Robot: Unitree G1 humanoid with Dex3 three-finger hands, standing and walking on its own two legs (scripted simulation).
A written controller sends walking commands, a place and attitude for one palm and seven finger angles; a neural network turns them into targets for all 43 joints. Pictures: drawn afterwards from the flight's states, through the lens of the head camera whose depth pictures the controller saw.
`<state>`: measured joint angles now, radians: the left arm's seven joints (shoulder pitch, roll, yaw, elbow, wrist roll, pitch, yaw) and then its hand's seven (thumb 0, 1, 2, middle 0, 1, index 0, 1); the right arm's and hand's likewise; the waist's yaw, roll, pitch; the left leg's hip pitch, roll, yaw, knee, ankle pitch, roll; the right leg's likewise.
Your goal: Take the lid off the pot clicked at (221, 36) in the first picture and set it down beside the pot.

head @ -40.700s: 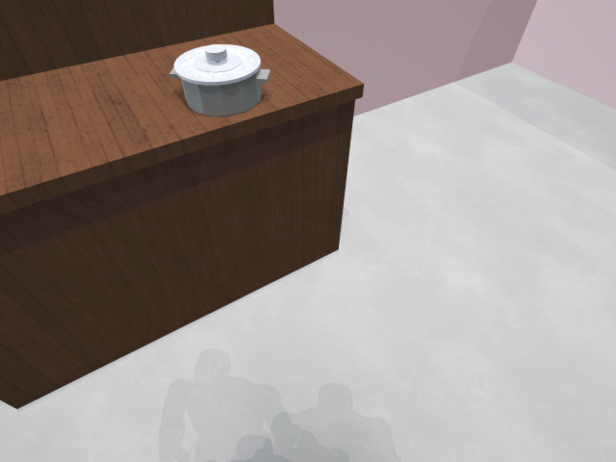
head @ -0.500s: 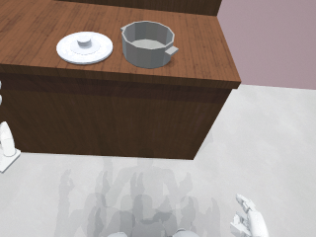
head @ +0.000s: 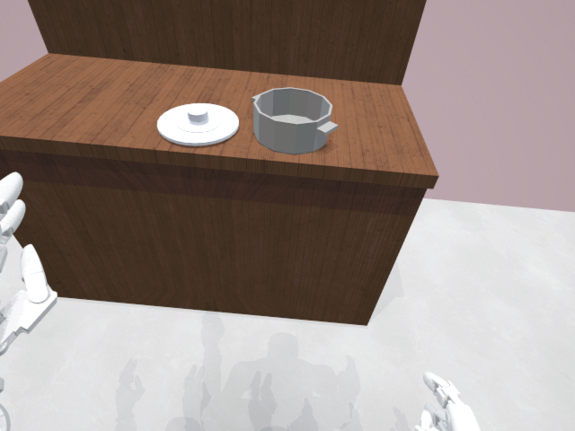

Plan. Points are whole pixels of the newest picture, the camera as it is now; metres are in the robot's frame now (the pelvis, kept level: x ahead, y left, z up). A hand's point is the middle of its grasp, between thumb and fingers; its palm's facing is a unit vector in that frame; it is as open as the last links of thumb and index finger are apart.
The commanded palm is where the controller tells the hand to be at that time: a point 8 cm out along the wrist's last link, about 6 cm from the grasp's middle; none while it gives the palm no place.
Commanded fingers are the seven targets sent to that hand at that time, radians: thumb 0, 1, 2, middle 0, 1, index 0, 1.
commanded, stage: stop stepping back and stand still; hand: left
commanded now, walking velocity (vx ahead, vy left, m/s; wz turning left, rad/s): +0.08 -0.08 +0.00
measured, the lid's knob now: (197, 113) +0.83 +0.26 +0.04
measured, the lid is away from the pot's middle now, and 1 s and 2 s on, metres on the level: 0.24 0.24 0.24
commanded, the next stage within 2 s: let the arm hang, fingers relaxed in 1.12 s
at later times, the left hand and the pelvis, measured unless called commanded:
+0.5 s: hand out of the picture +0.07 +0.21 -0.17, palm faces +0.06 -0.98 -0.18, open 7.0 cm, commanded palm none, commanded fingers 0.00 0.90 0.90 -0.20 -0.30 -0.20 -0.30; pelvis -0.01 +0.03 +0.00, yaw +2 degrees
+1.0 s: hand out of the picture +0.08 +0.25 -0.15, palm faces -0.01 -0.97 -0.25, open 7.4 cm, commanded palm none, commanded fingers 0.00 0.90 0.90 -0.20 -0.30 -0.20 -0.30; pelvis +0.00 +0.05 +0.01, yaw +0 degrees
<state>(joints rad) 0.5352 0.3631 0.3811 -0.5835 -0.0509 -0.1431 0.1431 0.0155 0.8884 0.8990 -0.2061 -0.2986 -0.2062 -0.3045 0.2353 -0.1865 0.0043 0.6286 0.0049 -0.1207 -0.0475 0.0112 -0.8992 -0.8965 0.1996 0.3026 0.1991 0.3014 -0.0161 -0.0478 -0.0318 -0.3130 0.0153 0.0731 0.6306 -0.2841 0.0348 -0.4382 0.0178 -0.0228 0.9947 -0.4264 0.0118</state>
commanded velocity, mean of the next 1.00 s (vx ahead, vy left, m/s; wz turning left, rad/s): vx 0.01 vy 0.01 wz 0.00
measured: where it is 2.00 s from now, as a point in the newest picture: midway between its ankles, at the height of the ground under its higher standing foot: outside the picture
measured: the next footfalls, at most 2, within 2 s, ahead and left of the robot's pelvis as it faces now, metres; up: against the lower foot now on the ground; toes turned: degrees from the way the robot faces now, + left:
right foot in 0.08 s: +0.03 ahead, -0.08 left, +0.00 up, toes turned +0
left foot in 0.44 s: +0.03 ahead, +0.18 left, +0.00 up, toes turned +4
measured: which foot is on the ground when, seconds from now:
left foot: down 0.00-0.08, up 0.10-0.42, down 0.44-1.00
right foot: up 0.00-0.06, down 0.08-1.00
